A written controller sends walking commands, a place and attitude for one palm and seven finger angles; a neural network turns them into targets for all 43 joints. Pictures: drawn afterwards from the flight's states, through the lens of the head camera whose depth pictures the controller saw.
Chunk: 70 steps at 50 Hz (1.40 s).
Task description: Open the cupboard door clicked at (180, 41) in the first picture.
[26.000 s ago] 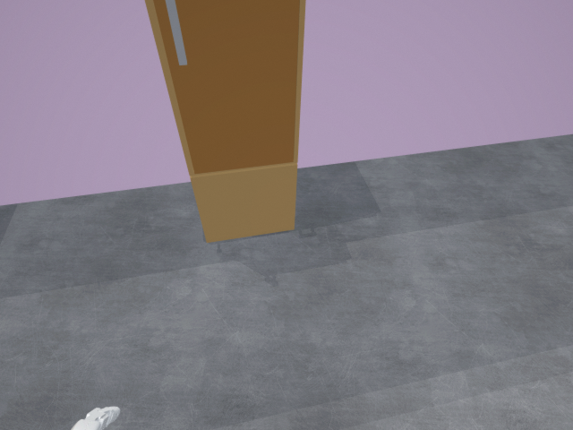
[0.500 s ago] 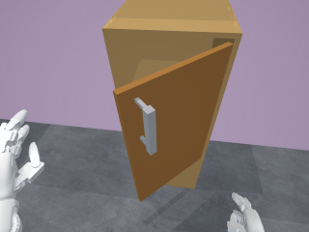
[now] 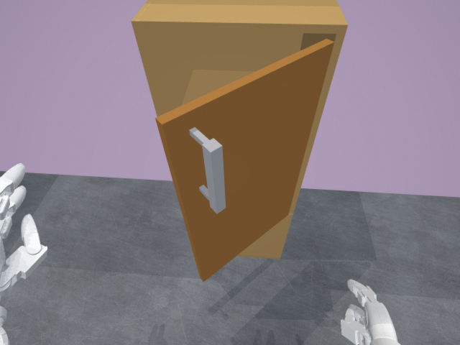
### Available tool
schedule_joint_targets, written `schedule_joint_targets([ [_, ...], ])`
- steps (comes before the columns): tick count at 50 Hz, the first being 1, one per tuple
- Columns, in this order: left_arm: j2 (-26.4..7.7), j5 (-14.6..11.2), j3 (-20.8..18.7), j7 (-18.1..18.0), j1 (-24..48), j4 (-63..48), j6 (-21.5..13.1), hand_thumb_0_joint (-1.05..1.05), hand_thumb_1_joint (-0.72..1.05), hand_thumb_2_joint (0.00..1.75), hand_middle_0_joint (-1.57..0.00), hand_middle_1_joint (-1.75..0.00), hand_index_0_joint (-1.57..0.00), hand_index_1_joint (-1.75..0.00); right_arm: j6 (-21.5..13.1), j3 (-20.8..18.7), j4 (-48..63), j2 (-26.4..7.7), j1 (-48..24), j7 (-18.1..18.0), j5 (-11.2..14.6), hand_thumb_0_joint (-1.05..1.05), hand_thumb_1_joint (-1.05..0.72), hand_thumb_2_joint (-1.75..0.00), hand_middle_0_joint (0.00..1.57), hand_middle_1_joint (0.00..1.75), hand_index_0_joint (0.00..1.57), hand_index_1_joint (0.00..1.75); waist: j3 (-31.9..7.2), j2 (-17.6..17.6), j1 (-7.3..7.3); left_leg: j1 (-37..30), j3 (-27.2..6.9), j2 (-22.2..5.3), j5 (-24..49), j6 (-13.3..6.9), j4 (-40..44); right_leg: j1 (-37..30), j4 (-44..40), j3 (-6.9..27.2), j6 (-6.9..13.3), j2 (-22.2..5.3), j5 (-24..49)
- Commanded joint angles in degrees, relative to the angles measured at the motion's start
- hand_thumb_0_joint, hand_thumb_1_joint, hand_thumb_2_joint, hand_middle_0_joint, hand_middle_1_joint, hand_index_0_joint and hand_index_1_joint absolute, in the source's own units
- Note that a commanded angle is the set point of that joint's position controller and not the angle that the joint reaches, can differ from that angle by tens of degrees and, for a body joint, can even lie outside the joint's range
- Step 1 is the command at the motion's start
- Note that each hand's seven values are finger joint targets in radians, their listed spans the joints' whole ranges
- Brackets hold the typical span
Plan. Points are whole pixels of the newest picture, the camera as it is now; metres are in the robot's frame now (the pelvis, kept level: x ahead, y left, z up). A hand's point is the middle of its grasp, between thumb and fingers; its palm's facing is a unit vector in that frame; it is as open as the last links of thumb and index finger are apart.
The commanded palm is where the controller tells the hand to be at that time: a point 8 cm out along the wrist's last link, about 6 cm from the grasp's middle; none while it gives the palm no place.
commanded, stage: step back with the hand held close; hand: left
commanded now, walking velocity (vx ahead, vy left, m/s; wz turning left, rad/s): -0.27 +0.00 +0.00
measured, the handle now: (208, 173) +0.35 +0.07 +0.14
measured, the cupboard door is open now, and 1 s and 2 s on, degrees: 44 44 44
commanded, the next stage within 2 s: stop stepping back and stand still in 0.76 s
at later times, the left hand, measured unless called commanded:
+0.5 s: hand out of the picture +0.09 +0.28 +0.15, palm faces +0.48 -0.76 -0.43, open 7.4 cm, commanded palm +0.04 +0.32 +0.17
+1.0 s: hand out of the picture -0.02 +0.25 +0.16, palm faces +0.33 -0.81 -0.49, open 7.4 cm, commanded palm -0.08 +0.30 +0.17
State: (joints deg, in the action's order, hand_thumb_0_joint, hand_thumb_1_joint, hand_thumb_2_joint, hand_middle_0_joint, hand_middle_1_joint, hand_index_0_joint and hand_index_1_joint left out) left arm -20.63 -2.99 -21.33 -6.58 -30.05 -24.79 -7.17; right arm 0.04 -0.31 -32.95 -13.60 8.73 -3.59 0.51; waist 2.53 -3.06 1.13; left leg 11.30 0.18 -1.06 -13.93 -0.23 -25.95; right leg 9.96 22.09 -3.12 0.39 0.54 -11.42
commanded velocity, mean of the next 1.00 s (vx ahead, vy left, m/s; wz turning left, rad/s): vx -0.22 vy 0.01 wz -0.01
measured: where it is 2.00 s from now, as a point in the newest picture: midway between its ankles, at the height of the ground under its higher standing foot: outside the picture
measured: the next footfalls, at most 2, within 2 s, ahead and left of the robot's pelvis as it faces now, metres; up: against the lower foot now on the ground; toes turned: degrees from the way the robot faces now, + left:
right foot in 0.94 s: -0.26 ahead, -0.09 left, +0.00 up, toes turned +3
left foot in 1.10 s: -0.14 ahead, +0.09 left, +0.00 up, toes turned -1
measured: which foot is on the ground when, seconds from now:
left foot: down 0.00-0.94, up 0.96-1.00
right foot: down 0.00-0.58, up 0.60-0.92, down 0.94-1.00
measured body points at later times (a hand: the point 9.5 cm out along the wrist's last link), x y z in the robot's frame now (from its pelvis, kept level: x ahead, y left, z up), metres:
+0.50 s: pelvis -0.10 +0.02 -0.02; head -0.09 +0.03 +0.43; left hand +0.06 +0.32 +0.17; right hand +0.07 -0.22 -0.10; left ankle -0.01 +0.12 -0.73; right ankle +0.00 -0.11 -0.74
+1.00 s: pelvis -0.23 +0.00 -0.02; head -0.19 +0.02 +0.43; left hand -0.04 +0.29 +0.18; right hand -0.05 -0.22 -0.11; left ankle -0.07 +0.11 -0.73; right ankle -0.36 -0.10 -0.74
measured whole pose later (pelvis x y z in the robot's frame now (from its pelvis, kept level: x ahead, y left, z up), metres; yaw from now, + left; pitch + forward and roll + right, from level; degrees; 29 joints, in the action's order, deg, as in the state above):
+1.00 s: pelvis -0.23 +0.00 -0.02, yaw -1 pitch +3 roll -2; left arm -26.2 -3.7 -24.4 -7.5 -32.7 -33.8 -12.9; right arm -5.8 1.2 -37.0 -10.1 7.9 -2.1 -0.7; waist 1.5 -0.4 0.2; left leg 34.8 -0.4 -1.6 -9.1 0.8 -36.1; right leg 3.9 26.1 -2.2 2.1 3.5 -25.6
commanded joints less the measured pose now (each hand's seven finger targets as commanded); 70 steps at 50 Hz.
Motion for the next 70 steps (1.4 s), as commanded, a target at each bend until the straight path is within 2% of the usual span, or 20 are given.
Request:
schedule_joint_targets([
  [1, -12.9, -0.3, -8.7, -2.0, -1.7, -15.1, -3.7, 0.0, 0.9, 0.9, -0.2, -0.3, -0.2, -0.3, -1.9, -2.7, 9.6, -5.6, -4.6, -1.1, 0.3, 0.0, -0.9, -0.9, 0.2, 0.3, 0.2, 0.3, -12.8, 1.9, -0.24, -1.5, -2.0, -3.0, 21.9, -1.0, -0.1, -4.0, 1.1, 4.0, -0.5, -5.4, 21.9],
  [11, -12.9, 0.3, -10.5, -3.5, -3.7, -17.6, -5.5, 0.0, 0.9, 0.9, -0.2, -0.3, -0.2, -0.3, -3.3, -2.9, 10.6, -6.3, -3.8, -1.9, 0.2, 0.0, -0.9, -0.9, 0.2, 0.3, 0.2, 0.3, -9.7, -4.3, -0.28, 14.1, -6.6, -6.3, 6.2, -2.7, 5.5, -5.3, 8.4, 3.8, -1.0, -2.8, 7.3],
  [17, -11.2, 2.0, -10.1, -3.5, -0.5, -15.4, -7.1, 0.0, 0.9, 0.9, -0.2, -0.3, -0.2, -0.3, -5.3, -2.9, 10.7, -7.2, -2.3, -1.7, 0.1, 0.0, -0.9, -0.9, 0.2, 0.3, 0.2, 0.3, -4.9, -3.9, -0.95, 31.9, -8.9, -8.1, -21.1, -5.2, 8.6, -10.1, 14.2, 5.3, -1.3, -2.0, -1.0],
  [24, -13.0, 1.7, -8.9, -4.8, 5.1, -17.3, -8.2, 0.0, 0.9, 0.9, -0.2, -0.3, -0.2, -0.3, -6.6, -2.5, 7.1, -5.2, -0.6, -1.1, -0.7, 0.0, -0.9, -0.9, 0.2, 0.3, 0.2, 0.3, -6.4, 14.0, -1.78, 3.8, -0.6, 1.3, -10.7, -0.1, -25.5, 24.3, -9.3, 17.5, 6.3, -17.1, -24.0],
  [27, -14.0, 1.2, -10.1, -5.1, 5.1, -19.1, -8.1, 0.0, 0.9, 0.9, -0.2, -0.3, -0.2, -0.3, -6.5, -1.8, 7.3, -5.6, -1.2, -1.5, -0.8, 0.0, -0.9, -0.9, 0.2, 0.3, 0.2, 0.3, -6.8, 6.4, -2.33, 2.4, -2.0, -0.3, -9.1, -0.4, -9.9, 21.8, -1.1, 9.3, 2.9, -11.8, -17.8],
  [30, -15.7, 2.4, -13.9, -5.6, 4.7, -21.0, -9.8, 0.0, 0.9, 0.9, -0.2, -0.3, -0.2, -0.3, -8.1, -2.8, 8.5, -6.9, -2.5, -2.5, -1.5, 0.0, -0.9, -0.9, 0.2, 0.3, 0.2, 0.3, -4.9, -22.0, -1.56, 30.9, -28.3, -19.3, -28.2, -9.7, 20.6, 2.5, 40.8, 3.9, -2.0, 2.9, -14.0],
  [34, -13.0, 1.5, -12.1, -5.0, 2.4, -19.1, -9.7, 0.0, 0.9, 0.9, -0.2, -0.3, -0.2, -0.3, -10.0, -3.9, 6.2, -5.6, -1.8, -0.5, -1.0, 0.0, -0.9, -0.9, 0.2, 0.3, 0.2, 0.3, -6.8, -5.0, -1.25, 16.6, -17.8, -15.6, -11.3, -9.4, 12.2, 11.7, 44.8, 6.7, -1.7, 2.4, -16.0],
  [42, -10.8, -0.7, -7.0, -3.9, 1.5, -21.0, -8.4, 0.0, 0.9, 0.9, -0.2, -0.3, -0.2, -0.3, -11.0, -2.4, 3.1, -5.2, -1.0, 0.9, -1.6, 0.0, -0.9, -0.9, 0.2, 0.3, 0.2, 0.3, -12.8, -14.4, -1.5, 2.5, -10.8, -9.7, -7.0, -2.3, 18.4, 2.5, 11.5, -1.0, 0.3, 5.4, -20.6],
  [44, -13.7, -1.3, -9.7, -3.4, -0.7, -20.6, -9.1, 0.0, 0.9, 0.9, -0.2, -0.3, -0.2, -0.3, -10.5, -2.2, 3.4, -4.6, -0.9, 1.1, -1.4, 0.0, -0.9, -0.9, 0.2, 0.3, 0.2, 0.3, -14.5, -10.5, -0.71, -0.7, -6.3, -6.6, -1.2, 0.3, 13.0, -0.9, -4.0, -1.1, 1.8, 4.1, -13.4],
  [47, -20.4, -2.0, -15.7, -3.0, -3.0, -21.1, -9.8, 0.0, 0.9, 0.9, -0.2, -0.3, -0.2, -0.3, -8.1, -1.4, 4.2, -3.3, -3.6, 0.7, -0.7, 0.0, -0.9, -0.9, 0.2, 0.3, 0.2, 0.3, -10.9, 11.2, -0.35, -1.4, 1.5, 2.2, -0.9, 2.3, -18.7, 13.2, -12.6, 13.1, 5.8, -14.6, -1.5],
  [48, -21.6, -2.3, -17.6, -3.3, -1.8, -21.1, -9.8, 0.0, 0.9, 0.9, -0.2, -0.3, -0.2, -0.3, -8.2, -1.0, 4.9, -3.7, -5.0, 0.4, -1.0, 0.0, -0.9, -0.9, 0.2, 0.3, 0.2, 0.3, -10.1, 9.5, -0.13, 5.3, -0.1, 1.6, -4.1, 1.9, -26.2, 12.4, -10.1, 13.4, 6.7, -17.7, 6.2],
  [50, -20.6, -1.4, -17.6, -2.9, -0.4, -21.7, -9.3, 0.0, 0.9, 0.9, -0.2, -0.3, -0.2, -0.3, -8.5, -1.1, 6.1, -4.0, -4.9, 0.5, 0.7, 0.0, -0.9, -0.9, 0.2, 0.3, 0.2, 0.3, -13.4, 16.4, -0.19, 16.4, 0.0, 2.0, -2.9, 0.8, -26.4, -3.4, 0.0, 10.4, 3.6, -13.9, 34.2],
  [54, -14.2, -1.3, -12.3, -2.9, 0.0, -13.4, -7.0, 0.0, 0.9, 0.9, -0.2, -0.3, -0.2, -0.3, -8.6, -0.4, 3.9, -4.8, -2.7, -0.9, 0.2, 0.0, -0.9, -0.9, 0.2, 0.3, 0.2, 0.3, -9.5, 2.5, -2.95, 0.7, 3.6, 2.8, 10.5, -1.8, -3.3, -0.2, 8.0, 4.6, 2.0, -10.3, 33.2],
  [57, -12.7, -0.6, -8.0, -2.9, 6.4, -10.0, -6.8, 0.0, 0.9, 0.9, -0.2, -0.3, -0.2, -0.3, -9.4, -1.5, 3.5, -7.6, 1.1, -0.6, 0.4, 0.0, -0.9, -0.9, 0.2, 0.3, 0.2, 0.3, -11.5, -6.4, -2.86, -12.6, -14.9, -11.3, 34.2, -10.2, -0.3, 13.7, 26.1, 1.7, -3.9, -0.7, -4.1],
  [59, -13.2, 0.2, -7.1, -2.9, 7.4, -11.7, -6.8, 0.0, 0.9, 0.9, -0.2, -0.3, -0.2, -0.3, -10.0, -1.7, 3.1, -6.5, -0.1, -0.3, -1.2, 0.0, -0.9, -0.9, 0.2, 0.3, 0.2, 0.3, -9.1, -6.7, -2.32, -4.8, -26.0, -15.6, 16.9, -11.4, 9.2, 14.8, 31.7, 5.1, -1.4, -0.4, -22.2],
  [62, -12.0, 0.7, -7.4, -3.4, 2.4, -11.7, -6.2, 0.0, 0.9, 0.9, -0.2, -0.3, -0.2, -0.3, -10.0, -1.8, 4.2, -6.0, -2.8, -0.3, -0.6, 0.0, -0.9, -0.9, 0.2, 0.3, 0.2, 0.3, -4.4, -3.9, -1.17, 14.1, -14.8, -10.1, -17.3, -7.4, 17.6, 0.5, 22.7, 1.1, -0.2, -0.2, -17.2],
  [66, -14.2, 1.4, -10.0, -3.8, -3.0, -15.5, -6.8, 0.0, 0.9, 0.9, -0.2, -0.3, -0.2, -0.3, -8.6, -1.8, 6.9, -5.3, -3.9, -0.7, -0.8, 0.0, -0.9, -0.9, 0.2, 0.3, 0.2, 0.3, -3.6, -10.9, -0.51, 28.9, -5.9, -4.7, -28.9, -2.4, 14.6, -14.2, 11.4, -3.8, 1.2, 1.5, -14.9],
  [67, -14.8, 1.7, -10.6, -3.8, -3.2, -15.7, -7.2, 0.0, 0.9, 0.9, -0.2, -0.3, -0.2, -0.3, -8.3, -1.9, 7.1, -4.7, -3.8, -0.7, -0.9, 0.0, -0.9, -0.9, 0.2, 0.3, 0.2, 0.3, -3.5, -6.2, -0.24, 29.5, -2.9, -2.0, -26.8, -1.7, 5.1, -12.6, 5.7, 0.5, 2.6, -1.4, -17.6],
  [69, -17.0, 1.5, -11.6, -3.2, 1.0, -17.3, -7.4, 0.0, 0.9, 0.9, -0.2, -0.3, -0.2, -0.3, -7.2, -3.0, 6.7, -4.8, -3.9, -0.6, -1.3, 0.0, -0.9, -0.9, 0.2, 0.3, 0.2, 0.3, -1.0, 16.7, -0.03, 26.2, 0.4, 4.3, -14.9, 0.6, -36.6, 10.3, -17.8, 38.1, 11.7, -24.2, -40.2],
  [70, -17.4, 1.4, -12.4, -3.5, 6.5, -19.0, -8.2, 0.0, 0.9, 0.9, -0.2, -0.3, -0.2, -0.3, -7.7, -3.1, 5.1, -5.9, -4.2, -0.5, -2.0, 0.0, -0.9, -0.9, 0.2, 0.3, 0.2, 0.3, 0.2, 14.2, -0.71, 26.2, -2.7, 3.4, -10.7, 1.4, -45.8, 15.8, -19.9, 39.5, 11.4, -25.1, -42.3],
])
